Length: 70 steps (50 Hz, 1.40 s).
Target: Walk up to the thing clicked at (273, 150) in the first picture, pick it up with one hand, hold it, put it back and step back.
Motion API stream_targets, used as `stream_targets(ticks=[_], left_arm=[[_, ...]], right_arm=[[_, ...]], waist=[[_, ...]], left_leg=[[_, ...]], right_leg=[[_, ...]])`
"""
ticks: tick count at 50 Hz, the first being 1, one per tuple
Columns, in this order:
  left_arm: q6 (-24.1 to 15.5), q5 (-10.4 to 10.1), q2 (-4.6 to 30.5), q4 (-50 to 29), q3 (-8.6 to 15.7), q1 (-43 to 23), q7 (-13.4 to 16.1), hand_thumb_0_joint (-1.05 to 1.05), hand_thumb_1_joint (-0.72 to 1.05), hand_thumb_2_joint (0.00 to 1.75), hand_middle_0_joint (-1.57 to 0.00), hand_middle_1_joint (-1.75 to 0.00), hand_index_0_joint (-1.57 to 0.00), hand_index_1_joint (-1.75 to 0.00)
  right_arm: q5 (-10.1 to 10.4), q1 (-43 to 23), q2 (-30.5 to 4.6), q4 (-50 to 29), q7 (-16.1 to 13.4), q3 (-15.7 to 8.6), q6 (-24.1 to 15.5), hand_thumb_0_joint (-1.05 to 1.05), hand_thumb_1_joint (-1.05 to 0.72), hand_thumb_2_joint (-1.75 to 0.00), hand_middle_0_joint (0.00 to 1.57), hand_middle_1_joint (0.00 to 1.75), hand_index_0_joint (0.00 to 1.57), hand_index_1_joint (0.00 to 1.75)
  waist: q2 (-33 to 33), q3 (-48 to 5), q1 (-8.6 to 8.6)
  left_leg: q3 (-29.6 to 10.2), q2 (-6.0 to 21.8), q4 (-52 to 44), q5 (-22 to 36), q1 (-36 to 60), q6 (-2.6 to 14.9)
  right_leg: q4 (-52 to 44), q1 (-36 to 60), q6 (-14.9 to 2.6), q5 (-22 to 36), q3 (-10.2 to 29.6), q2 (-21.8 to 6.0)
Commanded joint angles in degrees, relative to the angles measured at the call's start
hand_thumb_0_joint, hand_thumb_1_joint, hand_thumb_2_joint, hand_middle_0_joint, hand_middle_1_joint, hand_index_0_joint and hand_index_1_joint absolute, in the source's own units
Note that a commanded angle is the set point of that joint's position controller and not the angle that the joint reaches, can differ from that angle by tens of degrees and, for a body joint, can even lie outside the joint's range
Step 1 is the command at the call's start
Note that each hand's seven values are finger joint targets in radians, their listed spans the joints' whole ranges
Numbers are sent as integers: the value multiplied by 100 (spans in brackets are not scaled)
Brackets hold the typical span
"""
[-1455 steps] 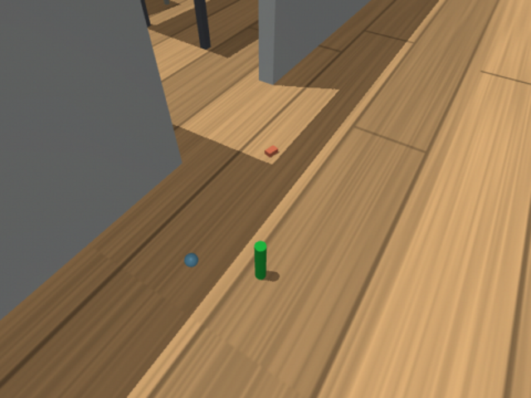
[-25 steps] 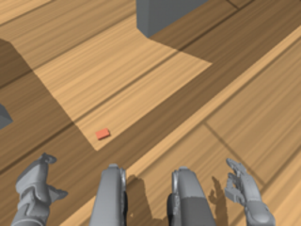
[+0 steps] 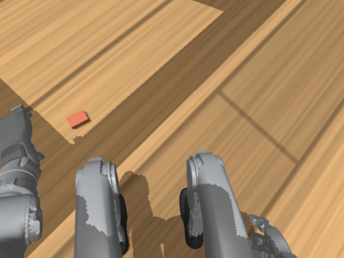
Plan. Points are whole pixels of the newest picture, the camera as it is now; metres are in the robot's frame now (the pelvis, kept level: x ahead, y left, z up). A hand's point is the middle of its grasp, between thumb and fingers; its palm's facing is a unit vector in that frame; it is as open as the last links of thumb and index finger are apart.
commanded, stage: rise first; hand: left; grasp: from above
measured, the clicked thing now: (78, 119) +0.51 +0.29 -0.40
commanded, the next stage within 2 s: none
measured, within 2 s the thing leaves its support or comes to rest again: neither
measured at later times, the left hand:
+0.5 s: hand (45, 127) +0.43 +0.32 -0.23, palm faces -0.33 -0.25 -0.91, open 12.4 cm
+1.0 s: hand (50, 121) +0.46 +0.33 -0.27, palm faces -0.31 -0.27 -0.91, open 12.7 cm
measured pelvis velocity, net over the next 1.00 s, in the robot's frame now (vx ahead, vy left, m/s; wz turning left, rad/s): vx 0.01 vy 0.00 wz -0.08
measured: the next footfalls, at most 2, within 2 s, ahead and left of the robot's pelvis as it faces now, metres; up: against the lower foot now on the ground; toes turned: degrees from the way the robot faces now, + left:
none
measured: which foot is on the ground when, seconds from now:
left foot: down 0.00-1.00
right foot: down 0.00-1.00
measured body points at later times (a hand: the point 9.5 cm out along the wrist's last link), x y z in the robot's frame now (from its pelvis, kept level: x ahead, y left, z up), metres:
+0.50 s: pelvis +0.00 +0.00 -0.07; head +0.24 +0.04 +0.31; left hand +0.45 +0.33 -0.18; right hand +0.04 -0.26 -0.19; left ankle +0.09 +0.14 -0.38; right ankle +0.09 -0.12 -0.38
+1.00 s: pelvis +0.01 +0.00 -0.09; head +0.26 +0.05 +0.27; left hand +0.47 +0.34 -0.21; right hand +0.04 -0.26 -0.21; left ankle +0.09 +0.14 -0.38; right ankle +0.09 -0.12 -0.38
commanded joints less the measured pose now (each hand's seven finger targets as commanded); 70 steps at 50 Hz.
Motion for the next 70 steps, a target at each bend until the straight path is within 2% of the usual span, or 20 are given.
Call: stream_targets(ticks=[1,5,10,11,14,22,29,30,31,37,40,41,45,48,49,52,56,63,66,70], left_arm=[[36,-15,1776,-380,292,-2006,417,0,-28,78,-34,-79,-34,-79],[106,-122,1960,-102,347,-2435,380,0,-27,76,-33,-81,-34,-80],[187,-9,2008,413,376,-2459,284,0,-26,74,-34,-82,-35,-80],[200,13,2108,443,482,-2475,285,0,-27,75,-34,-81,-35,-80],[212,23,1917,652,362,-2545,230,0,-28,76,-33,-83,-34,-81],[48,51,2229,675,477,-3014,231,0,-30,76,-30,-88,-32,-86],[-66,140,2642,743,654,-3141,254,0,-31,77,-29,-90,-31,-87],[-53,197,2703,710,710,-3121,246,0,-32,78,-29,-89,-31,-87],[-31,165,2669,869,724,-2994,269,0,-32,77,-29,-90,-31,-87],[7,117,2728,881,736,-3122,274,0,-32,77,-29,-89,-31,-87],[16,65,2788,937,787,-3029,289,0,-32,77,-28,-90,-31,-87],[22,117,2800,921,732,-3119,274,0,-32,77,-28,-90,-31,-88],[25,122,2726,936,662,-3126,263,0,-33,77,-27,-92,-30,-89],[52,96,2893,802,813,-3095,325,0,-34,79,-26,-92,-28,-90],[62,130,2851,803,762,-3130,319,0,-35,79,-26,-93,-28,-91],[75,44,2847,856,765,-3083,326,0,-34,79,-27,-92,-29,-90],[87,113,2897,748,718,-3192,308,0,-35,79,-25,-94,-28,-92],[53,49,3066,854,793,-3148,305,0,-40,86,-31,-86,-27,-90],[47,76,3078,1005,738,-3194,271,0,-32,78,-29,-90,-31,-89],[19,117,3206,1063,765,-3214,317,0,-31,77,-31,-88,-32,-87]], right_arm=[[-52,744,-1118,-200,32,-290,-194,0,-90,-91,20,30,20,30],[-116,824,-1132,-65,107,-249,-239,0,-90,-91,20,30,20,30],[-153,981,-1176,20,241,-184,-258,0,-90,-91,20,30,20,30],[-156,1080,-1231,65,261,-193,-263,0,-90,-91,20,30,20,30],[-173,1068,-1243,40,353,-172,-301,0,-90,-91,20,30,20,30],[-230,1340,-1348,90,580,-91,-387,0,-91,-91,20,30,20,30],[-302,1267,-1413,58,716,-7,-381,0,-91,-91,20,30,20,30],[-322,1379,-1419,80,737,9,-382,0,-91,-91,20,30,20,30],[-309,1296,-1415,59,751,25,-374,0,-91,-91,20,30,20,30],[-337,1343,-1487,36,846,78,-378,0,-91,-91,20,30,20,30],[-320,1307,-1463,39,868,114,-382,0,-91,-91,20,30,20,30],[-345,1320,-1497,50,887,112,-387,0,-91,-91,20,30,20,30],[-335,1336,-1558,19,924,122,-398,0,-91,-91,20,30,20,30],[-325,1394,-1600,-23,958,153,-389,0,-91,-91,20,30,20,30],[-348,1426,-1587,-32,983,161,-389,0,-91,-91,20,30,20,30],[-310,1327,-1637,-53,1003,165,-385,0,-91,-91,20,30,20,30],[-308,1362,-1668,-85,1018,192,-379,0,-91,-91,20,30,20,30],[-320,1362,-1697,-116,1073,265,-384,0,-91,-91,20,30,20,30],[-340,1351,-1754,-144,1086,296,-421,0,-91,-91,20,30,20,30],[-356,1360,-1773,-146,1115,361,-459,0,-91,-90,20,30,20,30]], waist=[[1043,-3652,-12],[1259,-3597,-142],[1393,-3427,-201],[1310,-3374,-220],[1319,-3235,-330],[1200,-3410,-505],[1383,-3301,-480],[1371,-3435,-509],[1307,-3360,-442],[1230,-3249,-591],[1238,-3215,-506],[1336,-3208,-597],[1563,-3171,-640],[1449,-3181,-636],[1570,-3222,-680],[1648,-3069,-632],[1869,-3052,-738],[1627,-3052,-720],[1640,-2781,-812],[1608,-2891,-814]], left_leg=[[355,-218,-1107,161,2673,169],[315,-211,-912,45,2523,171],[287,-221,-664,282,2300,171],[269,-222,-600,306,2251,185],[224,-212,-477,359,2209,179],[284,-220,40,721,1830,233],[324,-218,240,390,1466,250],[322,-225,300,580,1567,253],[301,-210,305,470,1476,251],[263,-181,523,637,1269,281],[256,-178,551,678,1222,274],[233,-174,566,672,1269,266],[174,-165,530,654,1416,222],[160,-146,624,865,1442,251],[165,-152,608,924,1466,238],[104,-131,549,761,1502,214],[72,-132,557,808,1672,193],[96,-126,666,802,1352,236],[50,-129,672,630,1347,237],[44,-129,722,713,1322,240]], right_leg=[[-1334,1260,-251,346,-355,144],[-1127,1037,-262,300,-393,133],[-794,810,-282,555,-461,150],[-755,731,-269,597,-485,147],[-589,543,-278,667,-518,150],[-311,762,-222,1051,-550,201],[-193,724,-218,707,-576,265],[-152,826,-213,913,-595,261],[-123,759,-218,791,-614,279],[-47,842,-172,1039,-643,314],[-4,912,-167,1099,-646,338],[36,846,-174,1094,-672,342],[133,669,-216,1083,-764,371],[119,823,-170,1311,-763,354],[158,848,-184,1382,-758,360],[200,612,-215,1184,-826,375],[241,521,-228,1237,-849,367],[197,798,-180,1272,-819,396],[213,525,-193,1072,-869,390],[225,700,-176,1179,-865,420]])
